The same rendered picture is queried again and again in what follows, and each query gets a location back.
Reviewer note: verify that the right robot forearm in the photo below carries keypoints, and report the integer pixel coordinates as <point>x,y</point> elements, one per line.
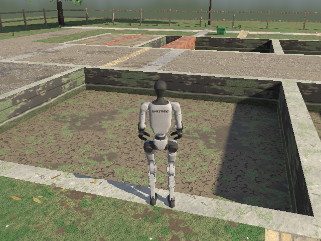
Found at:
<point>179,131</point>

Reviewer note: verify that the left robot hand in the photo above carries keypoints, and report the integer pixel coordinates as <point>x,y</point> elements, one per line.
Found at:
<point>141,136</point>

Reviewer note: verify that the robot right upper arm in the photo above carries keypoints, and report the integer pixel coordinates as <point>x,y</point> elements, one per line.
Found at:
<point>178,116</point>

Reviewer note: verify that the robot left upper arm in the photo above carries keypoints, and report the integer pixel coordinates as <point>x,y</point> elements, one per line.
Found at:
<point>142,114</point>

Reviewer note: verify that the right robot hand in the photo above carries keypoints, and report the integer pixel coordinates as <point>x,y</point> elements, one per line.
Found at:
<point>178,137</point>

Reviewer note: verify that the left robot forearm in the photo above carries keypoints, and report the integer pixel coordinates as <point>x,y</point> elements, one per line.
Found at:
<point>140,131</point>

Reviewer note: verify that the right robot foot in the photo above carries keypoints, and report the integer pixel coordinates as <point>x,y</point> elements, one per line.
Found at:
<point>172,202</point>

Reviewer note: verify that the robot right shin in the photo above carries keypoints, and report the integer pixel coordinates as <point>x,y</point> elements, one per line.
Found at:
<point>171,183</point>

